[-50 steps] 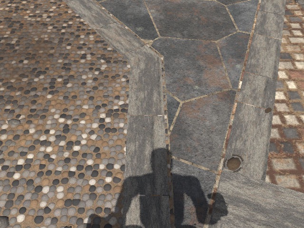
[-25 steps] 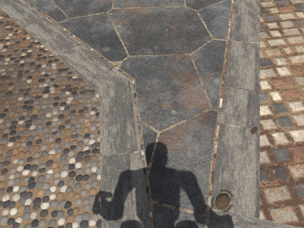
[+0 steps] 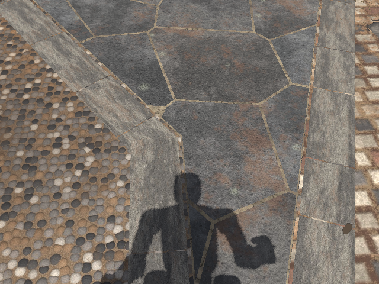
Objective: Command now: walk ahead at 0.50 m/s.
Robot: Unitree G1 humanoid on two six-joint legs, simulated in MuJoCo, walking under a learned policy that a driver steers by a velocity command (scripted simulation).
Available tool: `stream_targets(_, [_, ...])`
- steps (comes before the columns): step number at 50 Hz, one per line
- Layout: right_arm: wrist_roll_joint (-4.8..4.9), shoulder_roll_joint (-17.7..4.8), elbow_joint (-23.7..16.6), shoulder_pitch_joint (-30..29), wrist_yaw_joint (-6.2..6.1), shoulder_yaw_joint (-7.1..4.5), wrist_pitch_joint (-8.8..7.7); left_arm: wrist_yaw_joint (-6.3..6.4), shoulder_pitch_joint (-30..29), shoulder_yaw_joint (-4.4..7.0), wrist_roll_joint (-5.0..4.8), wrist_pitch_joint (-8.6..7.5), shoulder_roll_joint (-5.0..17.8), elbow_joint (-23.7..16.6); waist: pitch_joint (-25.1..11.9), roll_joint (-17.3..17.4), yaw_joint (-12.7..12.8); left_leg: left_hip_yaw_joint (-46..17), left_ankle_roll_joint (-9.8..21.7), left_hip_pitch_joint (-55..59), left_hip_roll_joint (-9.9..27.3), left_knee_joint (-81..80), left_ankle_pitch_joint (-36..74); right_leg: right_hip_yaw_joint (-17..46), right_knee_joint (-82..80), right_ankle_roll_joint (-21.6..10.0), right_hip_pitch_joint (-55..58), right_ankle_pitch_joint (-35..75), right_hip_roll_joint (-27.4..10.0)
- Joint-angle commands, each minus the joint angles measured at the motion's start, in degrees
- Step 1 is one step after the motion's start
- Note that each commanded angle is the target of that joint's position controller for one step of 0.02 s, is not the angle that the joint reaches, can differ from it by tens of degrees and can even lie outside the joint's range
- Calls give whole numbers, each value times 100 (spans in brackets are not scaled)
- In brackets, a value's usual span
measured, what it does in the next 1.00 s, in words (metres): walks ahead: right foot, then left foot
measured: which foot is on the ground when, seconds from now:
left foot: down 0.00-0.38, up 0.40-0.60, down 0.62-1.00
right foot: up 0.00-0.34, down 0.36-1.00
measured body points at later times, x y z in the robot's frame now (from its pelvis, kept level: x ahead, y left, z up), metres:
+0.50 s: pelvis +0.19 -0.03 +0.00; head +0.22 -0.05 +0.45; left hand +0.35 +0.22 -0.10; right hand +0.27 -0.30 -0.14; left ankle +0.12 +0.10 -0.69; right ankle +0.29 -0.13 -0.73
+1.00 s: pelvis +0.25 -0.01 +0.01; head +0.26 -0.01 +0.46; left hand +0.35 +0.25 -0.13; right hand +0.30 -0.26 -0.14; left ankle +0.21 +0.11 -0.73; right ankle +0.29 -0.13 -0.73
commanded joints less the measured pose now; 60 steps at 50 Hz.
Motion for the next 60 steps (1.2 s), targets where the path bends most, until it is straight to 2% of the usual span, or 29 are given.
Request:
stream_targets(1, [-113,-619,-140,496,-41,-162,-58,28,-339,185,53,-151,681,-577,-454,553,-235,-2251,999,1913,1579,-1737,49,265,226,-29,-1974,693,-687])
stream_targets(3, [-77,-603,-95,459,-30,-164,-109,36,-134,153,66,-38,456,-488,-419,587,-69,-1850,1057,1521,1460,-2011,448,210,-83,47,-1653,830,-744])
stream_targets(5, [-73,-740,-2,460,-57,-191,-142,74,-320,132,134,41,366,-548,-195,477,3,-1381,1129,1236,1460,-2064,2006,101,-544,222,-1679,1014,-721])
stream_targets(7, [-87,-823,85,481,-121,-213,-100,79,-560,89,188,43,254,-606,-190,421,-1,-806,1009,1174,1270,-1923,3226,1,-1319,329,-1553,1573,-658])
stream_targets(8, [-79,-836,113,490,-147,-213,-68,62,-687,60,186,28,183,-612,-229,453,-42,-539,895,1124,1116,-1871,3430,-82,-1787,326,-1349,1963,-583])
stream_targets(10, [-60,-871,219,691,-187,-209,-15,13,-1081,30,165,-1,121,-651,-312,484,-235,-320,759,1185,984,-1813,3356,-208,-2532,312,-1006,2746,-391])
stream_targets(13, [-20,-904,403,880,-218,-200,85,-45,-1409,54,152,-10,226,-719,-371,537,-348,-449,714,1602,1141,-1602,2995,-110,-3119,244,-822,3024,-262])
stream_targets(15, [11,-925,472,816,-240,-209,158,-84,-1480,95,186,-39,365,-750,-379,575,-297,-618,645,1864,1275,-1265,2849,-50,-3391,103,-750,2701,-221])
stream_targets(17, [46,-849,514,678,-267,-189,220,-86,-1021,168,252,-68,499,-557,-539,460,-7,-637,423,1901,1111,-609,2588,-134,-4000,-86,-38,3060,-111])
stream_targets(18, [-40,-723,540,922,-272,-148,203,-39,-764,251,302,-82,816,-481,-806,120,-7,-479,154,1680,754,-18,2194,145,-4048,-258,734,4930,-442])
stream_targets(19, [-174,-408,569,1548,-241,-37,132,5,-625,277,373,-47,1090,-493,-1463,-662,-297,-333,-167,670,338,958,363,1031,-3533,-872,2272,6766,-1367])
stream_targets(20, [-119,-180,708,1785,-236,70,153,22,-455,170,330,57,620,-416,-1998,-1245,-122,-384,-446,93,59,1955,-2307,1800,-3634,-1581,2759,6702,-2017])
stream_targets(21, [-25,-516,667,1447,-233,-7,245,-13,-452,64,221,112,314,-372,-1845,-965,5,-634,-557,-148,148,2437,-3212,1970,-3906,-1610,2397,5525,-1948])
stream_targets(22, [39,-630,598,1164,-267,-59,358,-37,-697,53,189,140,339,-344,-1454,-695,-40,-685,-592,-368,284,2637,-3112,1894,-4160,-1429,1928,4252,-1803])
stream_targets(23, [34,-652,587,966,-327,-92,479,-36,-1023,51,200,158,374,-386,-1106,-491,-100,-660,-637,-389,388,2567,-2849,1765,-4418,-1280,1386,3295,-1678])
stream_targets(24, [-1,-648,579,887,-384,-116,591,-22,-1392,62,220,172,431,-428,-845,-515,-215,-674,-683,-176,499,2288,-2528,1596,-4669,-1133,798,2546,-1552])
stream_targets(25, [-11,-584,610,928,-430,-113,664,-1,-1662,75,263,197,460,-441,-718,-694,-337,-625,-713,183,527,1893,-2259,1390,-4852,-995,309,2013,-1370])
stream_targets(27, [-42,-409,781,1127,-464,-83,691,35,-1845,80,301,241,425,-387,-718,-806,-425,-414,-689,927,416,1179,-1514,932,-4955,-877,-217,1657,-1079])
stream_targets(29, [-88,-307,935,1268,-431,-75,670,67,-1845,72,214,267,380,-267,-796,-680,-510,-210,-562,1549,302,287,-448,643,-4893,-740,-399,970,-904])
stream_targets(30, [-148,-313,954,1215,-407,-76,669,74,-1741,51,172,273,311,-181,-752,-589,-487,-179,-473,1746,279,-28,-182,563,-4880,-567,-497,362,-791])
stream_targets(31, [-220,-402,885,1060,-398,-75,668,71,-1584,14,174,273,209,-71,-563,-408,-410,-384,-343,1718,464,-330,-78,499,-4847,-306,-596,-174,-655])
stream_targets(32, [-202,-623,781,906,-420,-96,660,66,-1507,16,215,281,226,-16,-292,-118,-257,-651,-195,1345,750,-639,-580,363,-4689,-96,-531,-397,-454])
stream_targets(33, [-130,-804,865,727,-416,-150,627,92,-1464,29,214,303,179,-26,-18,568,-53,-669,-66,433,669,-772,-1750,25,-4512,59,-15,94,-164])
stream_targets(34, [-122,-580,844,549,-405,-99,549,120,-1549,31,246,305,237,20,63,609,-84,-681,-114,56,624,-988,-1962,13,-4227,90,450,578,-160])
stream_targets(35, [-149,-457,878,489,-405,-61,478,139,-1500,42,227,305,224,68,14,655,-35,-681,-206,13,638,-1070,-1769,-7,-4097,37,652,935,-162])
stream_targets(38, [-99,-444,988,597,-389,-51,330,151,-1359,52,203,309,220,287,-152,455,-80,-579,-339,462,561,-882,-794,-16,-3948,-89,726,1769,-177])
stream_targets(44, [-63,-423,1179,815,-406,-24,364,128,-1380,63,149,344,215,595,-303,194,-176,-462,-301,881,480,-691,91,-60,-3817,-76,851,2603,-175])
stream_targets(52, [-56,-351,1328,829,-398,7,399,183,-1379,75,129,436,273,957,-270,112,-155,-386,-290,1017,434,-721,449,-54,-3797,-46,996,2822,-184])
stream_targets(60, [-65,-279,1461,875,-405,32,413,217,-1430,76,127,480,282,1207,-162,151,-129,-336,-296,1012,394,-827,255,-53,-3859,-16,1002,2625,-182])
Velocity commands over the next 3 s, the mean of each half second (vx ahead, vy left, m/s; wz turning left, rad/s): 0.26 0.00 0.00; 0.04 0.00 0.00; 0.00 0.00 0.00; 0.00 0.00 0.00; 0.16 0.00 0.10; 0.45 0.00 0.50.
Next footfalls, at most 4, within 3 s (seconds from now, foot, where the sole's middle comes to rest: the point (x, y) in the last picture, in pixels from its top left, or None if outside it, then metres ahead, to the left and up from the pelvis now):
0.36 right None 0.33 -0.13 -0.77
0.62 left None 0.25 0.12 -0.77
2.88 left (156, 227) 0.66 0.15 -0.77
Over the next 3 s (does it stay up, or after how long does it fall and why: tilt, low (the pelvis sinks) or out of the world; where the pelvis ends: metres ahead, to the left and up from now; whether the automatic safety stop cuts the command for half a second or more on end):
stays up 0.58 0.07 -0.01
